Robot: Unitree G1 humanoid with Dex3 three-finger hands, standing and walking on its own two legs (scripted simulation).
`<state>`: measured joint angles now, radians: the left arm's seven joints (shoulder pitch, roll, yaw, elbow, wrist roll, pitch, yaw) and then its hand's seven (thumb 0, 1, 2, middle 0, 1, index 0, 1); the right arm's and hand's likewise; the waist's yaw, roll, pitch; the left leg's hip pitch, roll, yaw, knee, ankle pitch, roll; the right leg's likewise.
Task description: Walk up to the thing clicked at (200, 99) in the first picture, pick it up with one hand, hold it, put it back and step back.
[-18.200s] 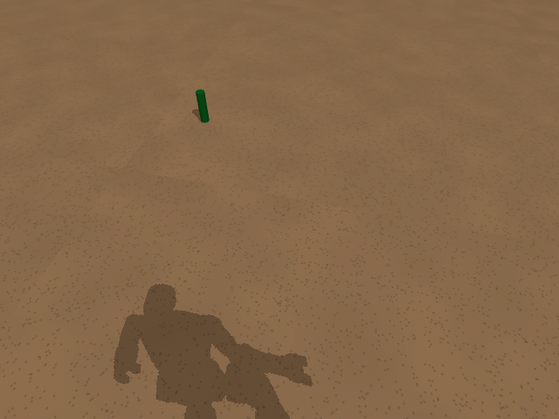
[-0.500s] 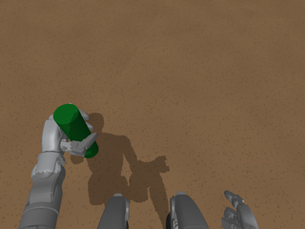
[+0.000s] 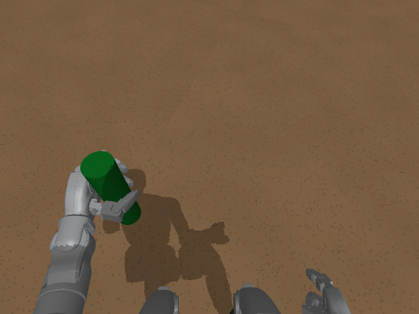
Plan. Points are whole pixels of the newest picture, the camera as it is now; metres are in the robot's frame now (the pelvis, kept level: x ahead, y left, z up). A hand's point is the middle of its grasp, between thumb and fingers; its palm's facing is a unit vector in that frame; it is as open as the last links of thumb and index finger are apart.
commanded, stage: lift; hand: left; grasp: from the side
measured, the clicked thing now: (116, 193) +0.33 +0.18 +0.02
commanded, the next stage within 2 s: hold in 0.18 s
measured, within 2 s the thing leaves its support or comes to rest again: neither
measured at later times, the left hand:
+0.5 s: hand (118, 182) +0.34 +0.17 +0.05, palm faces +0.03 -1.00 -0.02, open 7.8 cm
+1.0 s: hand (116, 184) +0.32 +0.16 +0.06, palm faces +0.04 -1.00 -0.01, open 7.8 cm
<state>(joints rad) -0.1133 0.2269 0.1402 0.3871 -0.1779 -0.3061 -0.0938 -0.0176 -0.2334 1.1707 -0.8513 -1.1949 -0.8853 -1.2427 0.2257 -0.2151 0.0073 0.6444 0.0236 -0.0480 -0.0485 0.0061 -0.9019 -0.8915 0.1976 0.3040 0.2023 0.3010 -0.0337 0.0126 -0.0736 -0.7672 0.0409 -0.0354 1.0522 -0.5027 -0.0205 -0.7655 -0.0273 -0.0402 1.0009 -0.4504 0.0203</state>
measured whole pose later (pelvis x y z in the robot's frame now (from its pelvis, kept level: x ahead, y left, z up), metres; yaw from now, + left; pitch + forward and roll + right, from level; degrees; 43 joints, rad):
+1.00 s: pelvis +0.01 +0.00 +0.03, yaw +0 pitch +6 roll -1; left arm -0.09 0.20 0.14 0.44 -0.18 -0.34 -0.14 -0.02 -0.21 1.14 -0.85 -1.18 -0.89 -1.22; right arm 0.22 -0.22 0.00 0.65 0.02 -0.02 -0.05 0.01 -0.91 -0.89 0.20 0.30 0.20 0.30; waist -0.02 0.01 -0.02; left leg -0.53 0.04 -0.02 0.86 -0.44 -0.03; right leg -0.54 -0.03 -0.03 0.83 -0.39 0.02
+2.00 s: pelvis +0.00 +0.00 +0.03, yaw +0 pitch +5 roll -1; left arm -0.13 0.19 0.13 0.49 -0.18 -0.36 -0.13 -0.02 -0.20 1.14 -0.85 -1.19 -0.88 -1.23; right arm 0.23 -0.22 -0.01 0.69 0.01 -0.03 -0.04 0.01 -0.91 -0.90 0.20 0.30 0.20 0.30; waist -0.02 0.01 -0.01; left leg -0.49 0.04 -0.02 0.82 -0.41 -0.02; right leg -0.50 -0.03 -0.03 0.78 -0.37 0.02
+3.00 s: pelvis +0.00 +0.00 +0.03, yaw +0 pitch +5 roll -1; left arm -0.14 0.20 0.14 0.51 -0.18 -0.36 -0.14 -0.02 -0.20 1.14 -0.84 -1.19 -0.87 -1.24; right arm 0.23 -0.22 -0.01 0.68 0.01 -0.04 -0.04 0.01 -0.91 -0.90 0.20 0.30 0.20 0.30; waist -0.02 0.01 -0.01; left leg -0.50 0.04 -0.02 0.82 -0.41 -0.02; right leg -0.51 -0.03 -0.03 0.79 -0.36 0.02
